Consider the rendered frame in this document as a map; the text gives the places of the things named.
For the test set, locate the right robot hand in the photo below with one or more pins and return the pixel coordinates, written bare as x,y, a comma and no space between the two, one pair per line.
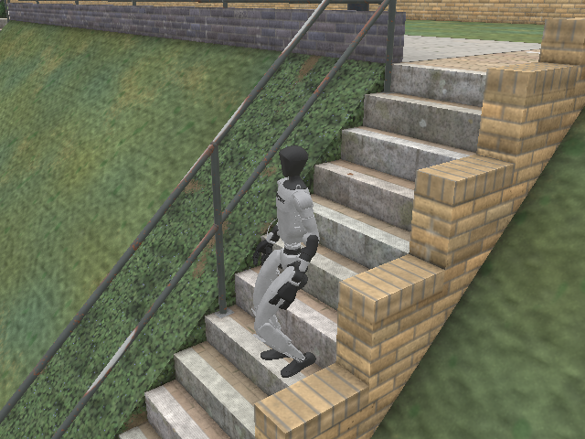
265,248

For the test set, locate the robot torso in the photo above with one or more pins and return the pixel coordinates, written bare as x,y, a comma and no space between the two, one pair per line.
291,229

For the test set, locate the right robot forearm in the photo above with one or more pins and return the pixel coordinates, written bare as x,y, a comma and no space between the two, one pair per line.
273,236

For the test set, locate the left robot hand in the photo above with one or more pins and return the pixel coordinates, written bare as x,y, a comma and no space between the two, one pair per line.
287,292

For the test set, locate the left robot forearm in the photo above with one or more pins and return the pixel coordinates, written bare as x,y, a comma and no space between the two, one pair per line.
301,267

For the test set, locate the robot left upper arm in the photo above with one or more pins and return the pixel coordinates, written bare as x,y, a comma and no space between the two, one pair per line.
304,205

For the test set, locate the robot right thigh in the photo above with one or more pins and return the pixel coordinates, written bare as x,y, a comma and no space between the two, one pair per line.
268,273

